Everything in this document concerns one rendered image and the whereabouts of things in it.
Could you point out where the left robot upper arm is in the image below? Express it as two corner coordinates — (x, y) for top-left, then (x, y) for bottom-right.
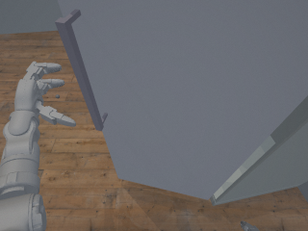
(0, 192), (47, 231)

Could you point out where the robot left hand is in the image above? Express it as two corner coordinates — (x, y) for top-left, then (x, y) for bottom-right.
(14, 61), (76, 127)

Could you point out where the robot right hand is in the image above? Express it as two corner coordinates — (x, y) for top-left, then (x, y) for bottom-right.
(240, 220), (260, 231)

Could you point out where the handle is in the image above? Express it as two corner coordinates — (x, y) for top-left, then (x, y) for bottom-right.
(55, 9), (108, 131)

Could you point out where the robot left forearm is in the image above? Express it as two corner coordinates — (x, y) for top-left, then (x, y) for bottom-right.
(0, 110), (40, 200)

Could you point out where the fridge door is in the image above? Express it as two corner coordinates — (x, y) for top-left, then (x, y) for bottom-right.
(58, 0), (308, 200)

